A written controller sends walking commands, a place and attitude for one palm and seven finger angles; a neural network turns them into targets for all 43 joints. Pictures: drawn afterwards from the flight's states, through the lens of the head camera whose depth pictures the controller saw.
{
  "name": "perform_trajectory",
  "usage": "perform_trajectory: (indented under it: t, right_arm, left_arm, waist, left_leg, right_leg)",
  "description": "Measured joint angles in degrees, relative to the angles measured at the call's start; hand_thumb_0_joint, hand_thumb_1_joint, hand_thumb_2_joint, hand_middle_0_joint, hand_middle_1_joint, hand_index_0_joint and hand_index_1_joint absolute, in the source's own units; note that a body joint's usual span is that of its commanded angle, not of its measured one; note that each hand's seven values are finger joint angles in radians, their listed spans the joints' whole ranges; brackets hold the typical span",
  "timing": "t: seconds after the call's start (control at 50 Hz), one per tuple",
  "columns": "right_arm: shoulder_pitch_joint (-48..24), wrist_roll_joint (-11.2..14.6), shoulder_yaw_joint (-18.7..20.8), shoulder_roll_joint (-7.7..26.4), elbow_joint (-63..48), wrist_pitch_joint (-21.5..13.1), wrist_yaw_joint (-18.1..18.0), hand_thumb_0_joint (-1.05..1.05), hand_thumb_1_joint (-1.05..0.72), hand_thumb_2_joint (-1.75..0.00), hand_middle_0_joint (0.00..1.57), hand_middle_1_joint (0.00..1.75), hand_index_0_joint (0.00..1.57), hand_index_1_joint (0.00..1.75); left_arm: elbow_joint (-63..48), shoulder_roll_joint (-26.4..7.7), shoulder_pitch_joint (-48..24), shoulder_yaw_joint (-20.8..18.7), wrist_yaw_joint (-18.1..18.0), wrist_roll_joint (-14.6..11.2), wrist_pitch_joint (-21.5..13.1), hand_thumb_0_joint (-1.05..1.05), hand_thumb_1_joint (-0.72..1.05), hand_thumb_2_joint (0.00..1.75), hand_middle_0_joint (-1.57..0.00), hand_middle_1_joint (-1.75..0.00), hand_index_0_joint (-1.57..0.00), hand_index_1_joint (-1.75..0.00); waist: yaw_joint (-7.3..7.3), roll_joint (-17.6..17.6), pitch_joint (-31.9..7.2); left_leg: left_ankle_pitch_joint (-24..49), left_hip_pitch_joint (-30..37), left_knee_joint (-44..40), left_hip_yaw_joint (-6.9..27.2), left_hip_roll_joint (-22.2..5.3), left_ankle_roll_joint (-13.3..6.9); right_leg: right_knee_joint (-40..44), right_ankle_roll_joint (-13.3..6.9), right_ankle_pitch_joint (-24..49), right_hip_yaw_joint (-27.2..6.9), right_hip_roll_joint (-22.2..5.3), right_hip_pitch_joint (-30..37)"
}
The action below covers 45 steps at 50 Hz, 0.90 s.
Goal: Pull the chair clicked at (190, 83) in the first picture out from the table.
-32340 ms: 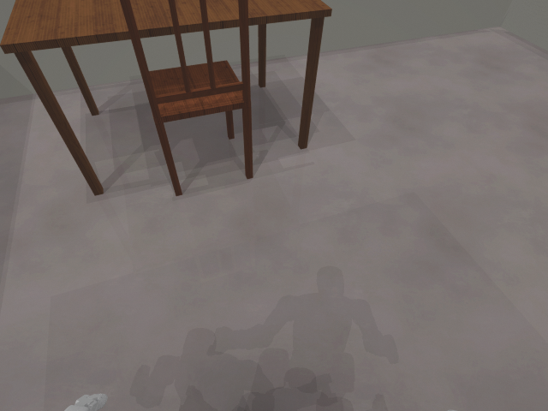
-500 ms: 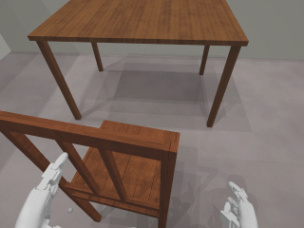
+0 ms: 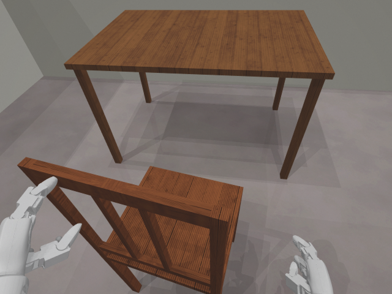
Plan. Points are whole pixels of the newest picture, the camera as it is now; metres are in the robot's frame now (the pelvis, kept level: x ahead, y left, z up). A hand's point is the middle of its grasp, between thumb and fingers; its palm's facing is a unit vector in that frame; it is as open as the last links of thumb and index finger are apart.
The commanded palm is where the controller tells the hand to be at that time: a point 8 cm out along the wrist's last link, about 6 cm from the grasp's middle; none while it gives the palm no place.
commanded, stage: draw the hand back to the body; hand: left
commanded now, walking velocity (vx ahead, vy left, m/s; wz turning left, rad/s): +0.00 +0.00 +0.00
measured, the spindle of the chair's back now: (120, 230) +0.25 +0.24 -0.06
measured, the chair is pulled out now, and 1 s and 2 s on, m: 0.63 0.63 0.63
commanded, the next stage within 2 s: step back with the hand held close in 0.48 s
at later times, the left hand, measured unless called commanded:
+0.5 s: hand (68, 196) +0.20 +0.24 +0.16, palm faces +0.42 -0.78 -0.47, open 7.5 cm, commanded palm +0.15 +0.29 +0.18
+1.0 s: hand (52, 214) +0.18 +0.26 +0.15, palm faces +0.33 -0.77 -0.54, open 7.4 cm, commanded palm +0.12 +0.30 +0.18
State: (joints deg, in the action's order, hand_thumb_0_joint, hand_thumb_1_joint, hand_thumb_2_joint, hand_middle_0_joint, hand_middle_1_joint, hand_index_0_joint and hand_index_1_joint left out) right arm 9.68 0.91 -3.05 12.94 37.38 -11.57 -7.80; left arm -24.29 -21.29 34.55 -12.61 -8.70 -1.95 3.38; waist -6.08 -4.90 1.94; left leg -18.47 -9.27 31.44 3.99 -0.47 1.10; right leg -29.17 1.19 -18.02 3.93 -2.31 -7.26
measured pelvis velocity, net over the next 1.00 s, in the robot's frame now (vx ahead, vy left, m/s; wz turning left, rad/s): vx -0.03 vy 0.00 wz -0.03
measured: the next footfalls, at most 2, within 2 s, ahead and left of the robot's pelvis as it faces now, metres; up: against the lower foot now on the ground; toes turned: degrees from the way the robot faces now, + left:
none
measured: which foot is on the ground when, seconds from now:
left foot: down 0.00-1.00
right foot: down 0.00-1.00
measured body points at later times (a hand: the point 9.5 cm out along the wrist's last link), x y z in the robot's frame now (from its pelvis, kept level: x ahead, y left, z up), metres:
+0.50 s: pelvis +0.01 -0.01 +0.00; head +0.00 -0.04 +0.45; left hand +0.18 +0.28 +0.19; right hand +0.18 -0.25 -0.09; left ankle -0.01 +0.13 -0.73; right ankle -0.02 -0.13 -0.73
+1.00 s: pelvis -0.03 +0.00 +0.00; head +0.00 -0.01 +0.45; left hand +0.15 +0.29 +0.18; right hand +0.15 -0.24 -0.09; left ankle -0.01 +0.13 -0.73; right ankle -0.02 -0.13 -0.73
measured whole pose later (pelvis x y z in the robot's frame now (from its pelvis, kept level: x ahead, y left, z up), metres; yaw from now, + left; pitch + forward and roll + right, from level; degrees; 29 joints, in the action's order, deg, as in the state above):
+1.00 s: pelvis -0.03 +0.00 +0.00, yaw -2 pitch +0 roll +0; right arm 7.9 1.4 0.9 12.2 34.1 -0.8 -6.0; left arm -28.6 -24.0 33.8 -22.1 -7.7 -3.2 -6.8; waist -1.4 -2.3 3.3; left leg -13.3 -14.7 27.5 1.9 -0.4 1.0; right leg -27.5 1.4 -13.4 1.9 -2.4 -14.5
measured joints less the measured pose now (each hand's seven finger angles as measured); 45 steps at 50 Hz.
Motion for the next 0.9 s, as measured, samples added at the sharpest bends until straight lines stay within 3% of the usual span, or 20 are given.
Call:
perform_trajectory:
  t: [0.14,0.22,0.3,0.46,0.64,0.72,0.8,0.9]
  right_arm:
    - [-0.64,-0.41,-0.16,-0.11,1.49,-0.01,1.02,0.01,-0.9,-0.9,0.21,0.3,0.21,0.3]
    - [-1.48,-0.29,0.31,-0.55,1.32,2.08,2.06,0.01,-0.9,-0.9,0.21,0.3,0.21,0.3]
    - [-1.56,-0.01,1.14,-0.68,0.3,4.47,2.52,0.01,-0.9,-0.9,0.21,0.3,0.21,0.3]
    - [1.04,0.33,2.75,0.66,0.44,4.98,1.85,0.01,-0.9,-0.9,0.2,0.3,0.21,0.3]
    - [1.0,0.58,3.04,0.88,0.86,5.69,1.66,0.01,-0.9,-0.9,0.2,0.3,0.2,0.3]
    - [-0.69,0.47,3.07,0.88,-0.94,7.15,2.55,0.01,-0.9,-0.9,0.2,0.3,0.21,0.3]
    - [-2.16,0.34,3.62,0.59,-2.79,9.21,2.92,0.01,-0.9,-0.9,0.2,0.3,0.21,0.3]
    - [-2.22,0.44,4.21,-0.06,-3.68,10.69,2.41,0.01,-0.9,-0.9,0.2,0.3,0.21,0.3]
  left_arm:
    - [-0.64,0.51,-7.71,-5.22,-1.09,-0.53,-2.41,0.01,0.65,0.79,-0.18,-0.26,-0.3,-0.32]
    - [0.16,1.32,-10.76,-7.85,-0.8,-0.75,-5.09,0.01,0.77,0.84,-0.19,-0.28,-0.26,-0.32]
    - [1.71,1.9,-9.81,-7.43,0.52,-1.12,-5.54,0.01,0.83,0.87,-0.19,-0.29,-0.23,-0.31]
    - [-1.03,1.09,-5.29,-6.11,1.25,-0.9,-5.31,0.02,0.87,0.9,-0.21,-0.3,-0.22,-0.3]
    - [0.46,1.6,-7.2,-7.15,0.94,-1.1,-6.03,0.02,0.88,0.9,-0.21,-0.31,-0.21,-0.3]
    - [1.11,0.61,-8.66,-9.44,1.48,-1.19,-9.23,0.02,0.88,0.9,-0.21,-0.31,-0.21,-0.3]
    - [-0.5,-0.08,-5.4,-9.85,1.62,-1.04,-10.35,0.02,0.89,0.9,-0.21,-0.31,-0.21,-0.3]
    - [-3.36,-1.61,-0.8,-8.9,1.81,-0.91,-10.25,0.02,0.88,0.9,-0.21,-0.31,-0.21,-0.3]
  waist:
    - [-0.49,-0.18,0.04]
    - [0.92,-0.35,-0.65]
    - [2.39,-0.28,-0.79]
    - [2.71,-0.07,-0.39]
    - [2.61,-0.59,-0.27]
    - [3.92,-0.62,0.42]
    - [5.44,0.18,1.0]
    - [5.7,1.6,1.26]
  left_leg:
    - [0.79,2.17,-2.25,-0.02,-0.01,0.23]
    - [1.22,2.74,-3.48,-0.59,-0.28,0.4]
    - [1.55,2.71,-4.35,-1.33,-0.78,0.57]
    - [1.39,2.86,-4.69,-1.77,-1.58,0.89]
    - [1.45,2.61,-4.44,-1.52,-1.6,0.83]
    - [1.61,-0.37,-3.07,-1.14,-1.65,0.74]
    - [2.9,-2.22,-3.92,-1.85,-0.88,0.29]
    - [4.36,-3.76,-4.72,-2.34,-0.02,-0.13]
  right_leg:
    - [1.25,-0.21,0.27,0.05,-0.03,1.7]
    - [1.81,-0.37,0.55,-0.5,0.21,1.68]
    - [2.29,-0.56,0.97,-1.22,0.68,1.13]
    - [3.21,-0.89,1.35,-1.61,1.47,1.31]
    - [3.29,-0.87,1.45,-1.36,1.5,1.33]
    - [3.22,-0.78,2.27,-1.05,1.59,-0.96]
    - [2.91,-0.26,3.11,-1.76,0.8,-3.53]
    - [2.29,0.22,3.84,-2.27,-0.08,-5.8]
